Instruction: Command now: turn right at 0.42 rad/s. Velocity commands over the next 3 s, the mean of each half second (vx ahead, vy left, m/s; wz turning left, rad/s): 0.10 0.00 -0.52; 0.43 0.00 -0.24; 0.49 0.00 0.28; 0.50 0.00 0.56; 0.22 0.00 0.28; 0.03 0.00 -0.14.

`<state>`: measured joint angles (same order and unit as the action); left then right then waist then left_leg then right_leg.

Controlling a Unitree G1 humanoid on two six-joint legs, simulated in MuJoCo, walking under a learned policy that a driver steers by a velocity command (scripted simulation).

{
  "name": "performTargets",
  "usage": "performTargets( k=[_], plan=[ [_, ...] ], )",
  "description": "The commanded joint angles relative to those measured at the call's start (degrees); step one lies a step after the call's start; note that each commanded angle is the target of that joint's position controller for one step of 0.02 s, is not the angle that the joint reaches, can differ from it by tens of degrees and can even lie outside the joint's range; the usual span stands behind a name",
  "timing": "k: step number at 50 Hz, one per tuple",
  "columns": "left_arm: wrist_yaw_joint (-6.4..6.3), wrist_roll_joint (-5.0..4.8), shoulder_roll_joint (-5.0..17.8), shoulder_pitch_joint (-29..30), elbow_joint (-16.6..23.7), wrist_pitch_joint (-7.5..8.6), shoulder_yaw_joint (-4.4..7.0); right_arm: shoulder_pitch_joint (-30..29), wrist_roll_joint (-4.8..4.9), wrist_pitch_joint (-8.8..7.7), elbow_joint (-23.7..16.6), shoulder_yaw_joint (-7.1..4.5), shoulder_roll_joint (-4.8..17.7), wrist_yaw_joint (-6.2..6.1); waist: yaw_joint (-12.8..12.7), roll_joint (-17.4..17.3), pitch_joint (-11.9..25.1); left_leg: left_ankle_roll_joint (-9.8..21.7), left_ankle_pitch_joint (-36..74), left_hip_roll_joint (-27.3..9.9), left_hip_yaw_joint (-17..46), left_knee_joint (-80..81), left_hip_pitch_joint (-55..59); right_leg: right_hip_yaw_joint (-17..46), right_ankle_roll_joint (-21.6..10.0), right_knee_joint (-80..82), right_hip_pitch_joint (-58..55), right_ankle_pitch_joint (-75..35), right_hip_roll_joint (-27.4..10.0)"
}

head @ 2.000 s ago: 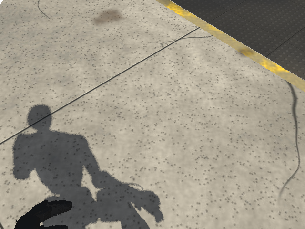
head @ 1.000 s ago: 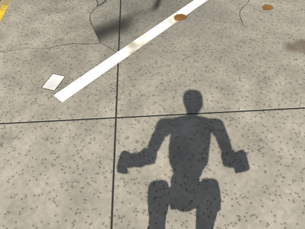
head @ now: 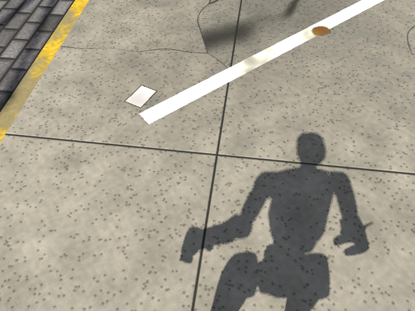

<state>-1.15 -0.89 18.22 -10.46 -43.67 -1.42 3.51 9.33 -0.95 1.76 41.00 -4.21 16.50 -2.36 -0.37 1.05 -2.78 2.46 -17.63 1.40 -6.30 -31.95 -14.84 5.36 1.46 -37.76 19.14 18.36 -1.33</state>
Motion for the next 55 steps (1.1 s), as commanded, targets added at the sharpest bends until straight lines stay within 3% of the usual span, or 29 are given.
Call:
performTargets(
  k=[1, 2, 3, 5, 7, 10, 11, 12, 13, 14, 15, 16, 17, 20, 22, 27, 32, 34, 36, 37, 38, 39, 40, 41, 43, 44, 47, 51, 55],
  plan=[
    [0.22, 0.35, 5.2, 1.5, 5.7, -0.19, 1.46, 0.7, -0.06, -1.21, -3.7, -2.30, 7.7, -0.41, 1.2, -11.1, 5.5, 13.7, 19.6, -23.9, 22.2, 13.0, 8.3, -4.1, 0.1, -16.8, 10.9, 13.4, -0.8],
    [0.61, 0.12, 6.0, 2.9, 6.5, -0.63, 1.91, 0.6, -0.19, -1.78, -3.9, -2.10, 7.7, -0.40, 1.5, -8.1, 4.5, 15.3, 24.1, -26.2, 22.8, 13.6, 8.2, -2.9, 0.3, -22.5, 13.5, 17.6, -2.5],
    [0.90, -0.27, 5.3, 3.2, 6.9, -1.08, 1.90, -0.8, -0.04, -2.20, -4.0, -2.27, 8.5, -0.31, 0.7, -6.0, 3.9, 14.3, 25.0, -25.4, 20.2, 13.4, 8.2, -2.2, 0.5, -22.3, 14.2, 17.0, -4.0],
    [1.44, -0.26, 4.0, 3.4, 7.0, -1.52, 1.34, -3.4, 0.51, -2.49, -4.0, -2.95, 10.5, -0.18, 0.5, -6.4, 4.0, 10.9, 26.8, -21.5, 12.5, 12.3, 6.9, -4.1, 0.6, -15.9, 9.9, 11.1, -4.7],
    [2.19, -0.46, 3.9, 2.1, 7.0, -1.65, 1.35, -3.5, 0.72, -1.81, -3.5, -3.10, 11.0, -0.01, 0.6, -8.4, 5.5, 9.2, 28.9, -18.9, 6.9, 10.1, 5.9, -8.0, 0.6, -9.9, 3.7, 7.4, -2.3],
    [2.66, -0.42, 4.7, -2.0, 6.6, -2.34, 2.31, -1.9, 2.48, -1.22, -2.1, -2.92, 10.2, 0.54, -1.3, -7.6, 7.5, 4.4, 22.1, -17.1, 1.2, 1.7, 4.2, -11.8, -1.9, 6.5, -7.0, -4.6, 1.9],
    [1.96, -0.14, 7.8, -4.0, 6.5, -2.37, 3.49, 1.9, 2.06, -1.36, -0.7, -2.43, 8.0, 1.02, -1.3, -0.5, 7.5, 0.0, 12.8, -13.8, -2.7, -7.6, -1.9, -6.0, -4.6, 12.8, -14.2, -15.8, 0.5],
    [0.71, 0.32, 15.7, -5.4, 8.4, -1.85, 5.11, 0.6, -1.47, -1.32, -3.4, -0.94, 4.1, 1.12, -0.4, 17.6, 6.8, -6.6, -19.7, -5.7, -5.0, -27.5, -21.4, 19.0, -13.0, 14.7, -23.5, -42.1, -16.4],
    [1.63, 2.24, 15.4, -7.6, 9.3, -0.10, 4.49, -3.9, -0.47, -1.66, -5.4, -1.36, 6.3, 0.82, -4.5, 11.6, 13.4, -7.1, -24.9, -1.7, 7.2, -37.6, -24.6, 28.8, -23.9, 17.7, -20.2, -34.2, -22.6],
    [2.10, 1.74, 13.7, -7.2, 8.7, 1.39, 4.10, -5.2, 1.36, -1.82, -5.7, -1.94, 7.9, 0.84, -4.0, 6.2, 10.6, -6.0, -19.8, -3.1, 10.0, -39.1, -27.5, 26.4, -22.9, 20.8, -19.5, -15.2, -19.9],
    [1.88, 0.25, 11.3, -5.9, 8.0, 2.24, 3.60, -5.6, 1.75, -2.24, -5.6, -2.27, 8.5, 0.94, -2.7, 4.7, 6.8, -4.4, -13.3, -4.6, 10.6, -35.9, -29.8, 23.9, -19.1, 22.9, -18.0, 3.4, -16.5],
    [1.34, -0.47, 9.2, -3.9, 8.1, 2.38, 2.88, -6.0, 1.38, -2.62, -4.7, -2.68, 9.2, 0.71, -2.0, 3.5, 4.1, -3.9, -7.9, -5.6, 10.7, -33.2, -30.4, 22.9, -16.4, 24.6, -16.4, 12.9, -14.6],
    [0.87, -0.39, 8.3, -2.6, 8.4, 2.50, 2.29, -5.8, 0.99, -3.02, -4.6, -2.84, 9.5, 0.72, -1.2, 5.1, 2.2, -3.9, -3.4, -5.6, 11.0, -30.4, -29.2, 21.8, -15.4, 26.3, -14.4, 14.5, -13.0],
    [-0.08, 0.57, 7.9, -4.7, 8.9, 3.53, 2.06, -5.4, 0.98, -4.95, -3.7, -2.55, 7.6, 1.56, -0.9, 4.8, 3.0, -4.3, 5.9, -4.1, 10.7, -23.7, -26.8, 18.4, -14.4, 28.1, -16.0, 6.9, -10.4],
    [-0.33, 0.33, 8.2, -6.6, 8.4, 4.14, 2.26, -6.8, 0.90, -5.84, -3.6, -2.16, 6.3, 1.80, -1.4, 4.2, 2.9, -5.0, 9.0, -3.3, 10.8, -17.0, -25.7, 16.4, -14.1, 27.8, -16.7, 1.9, -9.4],
    [-0.39, -0.23, 9.2, -8.8, 7.2, 4.09, 2.72, -10.1, 1.51, -6.97, -3.9, -1.21, 4.9, 2.85, -3.1, 6.9, 1.5, -6.8, 12.5, -2.1, 10.4, -3.7, -20.0, 14.6, -13.7, 26.9, -13.4, -0.3, -8.2],
    [0.18, -0.28, 9.0, -11.7, 5.5, 4.04, 2.51, -13.6, 2.04, -8.52, -5.0, -0.51, 5.3, 4.14, -5.1, 6.5, 0.1, -5.0, 11.6, -2.1, 9.1, 2.2, -15.0, 16.2, -13.9, 24.8, -12.5, -1.5, -9.7],
    [0.45, -0.27, 8.9, -12.0, 5.1, 3.86, 2.40, -12.4, 2.17, -9.08, -5.0, -0.72, 6.3, 4.37, -4.2, 7.4, 0.1, -3.3, 9.5, -1.8, 8.3, 4.1, -12.1, 17.4, -13.6, 23.3, -13.5, -5.2, -10.5],
    [0.46, -0.36, 7.9, -11.2, 5.0, 3.50, 2.02, -7.1, 1.93, -9.45, -3.4, -1.25, 7.2, 4.19, -1.0, 7.4, 1.9, -1.2, 10.7, -0.8, 6.5, 8.3, -3.7, 16.3, -12.1, 19.1, -12.9, -13.0, -9.1],
    [0.39, 0.02, 6.4, -10.6, 5.3, 3.59, 1.44, -1.3, 1.60, -9.57, -2.1, -2.03, 8.8, 3.74, 1.9, 6.7, 5.5, 0.9, 11.0, -2.2, 8.2, 8.3, 5.7, 14.0, -10.4, 12.6, -10.2, -19.4, -6.5],
    [0.29, 0.91, 3.6, -9.1, 6.6, 3.78, 0.30, 8.4, 0.89, -9.63, -0.7, -2.87, 12.0, 3.29, 6.4, 0.2, 12.9, 5.0, 8.1, -11.0, 18.0, 8.4, 18.9, 9.2, -7.9, -3.6, -3.3, -16.1, -2.5],
    [-0.13, -0.28, 1.2, -12.9, 8.7, 4.66, -0.39, 13.9, 0.40, -9.11, 1.5, -4.20, 17.0, 3.75, 4.6, -17.3, 16.3, 13.3, -4.0, -21.5, 42.5, 14.2, 32.1, 2.7, -3.6, -21.6, 16.1, 7.8, 6.5],
    [-0.23, -1.12, 6.1, -12.0, 7.9, 5.24, 0.58, 13.5, 1.98, -9.13, 1.9, -2.87, 11.6, 4.26, 5.2, -13.2, 11.6, 14.1, -12.1, -23.1, 47.4, 17.3, 30.6, 5.4, -3.0, -29.6, 24.5, 13.8, 4.5],
    [0.11, -1.53, 7.5, -8.9, 7.7, 5.53, 1.03, 11.1, 2.09, -8.85, 1.7, -1.84, 8.4, 4.07, 4.9, -9.9, 5.3, 12.4, -10.3, -21.2, 40.0, 17.3, 26.3, 5.5, -3.4, -32.0, 27.5, 9.1, 1.8],
    [0.71, -0.18, 6.3, -4.6, 8.2, 6.06, 0.77, 7.6, 1.11, -8.13, 1.0, -0.87, 6.0, 3.76, 3.5, -5.1, 1.5, 10.9, 0.1, -16.9, 30.6, 19.3, 19.2, 1.7, -3.2, -28.9, 26.7, 1.4, -2.2],
    [1.08, 0.20, 5.7, -3.9, 8.4, 6.13, 0.81, 6.7, 0.65, -8.05, 0.8, -0.38, 5.2, 3.58, 2.5, -5.6, 1.3, 10.3, 5.1, -15.4, 27.4, 20.4, 16.3, 1.1, -2.9, -26.9, 24.5, -0.8, -3.6],
    [1.70, 0.46, 2.5, -3.0, 9.1, 5.76, -0.15, 6.9, 1.53, -8.17, 1.6, -0.42, 6.3, 3.24, 1.5, -6.9, 0.8, 11.1, 15.7, -13.8, 21.3, 22.9, 11.8, -1.8, -1.1, -21.3, 22.5, -3.0, -4.4],
    [2.18, 0.71, 0.0, 4.6, 11.4, 6.43, -1.45, 8.3, 2.02, -7.63, 2.9, -0.67, 8.5, 2.64, 3.4, -5.5, -0.5, 9.4, 22.7, -10.9, 13.6, 24.1, 8.4, -4.7, -0.1, -5.0, 18.4, -14.5, -3.4],
    [3.10, 0.01, 0.8, 11.2, 13.5, 7.19, -1.18, 13.5, 2.75, -6.78, 5.3, -0.72, 9.6, 2.40, 5.0, -5.4, -1.6, 8.3, 22.8, -12.6, 14.7, 23.0, 9.5, -4.6, -0.8, 5.2, 12.6, -21.6, -0.9]
  ],
)
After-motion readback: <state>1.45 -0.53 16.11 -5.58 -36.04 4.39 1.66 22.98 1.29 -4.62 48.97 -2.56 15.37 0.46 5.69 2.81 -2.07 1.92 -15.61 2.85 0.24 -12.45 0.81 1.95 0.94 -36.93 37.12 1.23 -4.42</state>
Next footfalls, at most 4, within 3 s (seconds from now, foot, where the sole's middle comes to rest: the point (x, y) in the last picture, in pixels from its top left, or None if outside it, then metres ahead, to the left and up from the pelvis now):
0.22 right None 0.02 -0.15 -0.77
0.74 left None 0.29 0.00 -0.77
1.22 right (335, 304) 0.49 -0.35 -0.77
1.74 left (262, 214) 0.81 -0.15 -0.77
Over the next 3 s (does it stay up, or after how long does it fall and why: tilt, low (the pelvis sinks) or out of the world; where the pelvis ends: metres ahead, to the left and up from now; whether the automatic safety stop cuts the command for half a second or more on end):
stays up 1.01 -0.24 -0.01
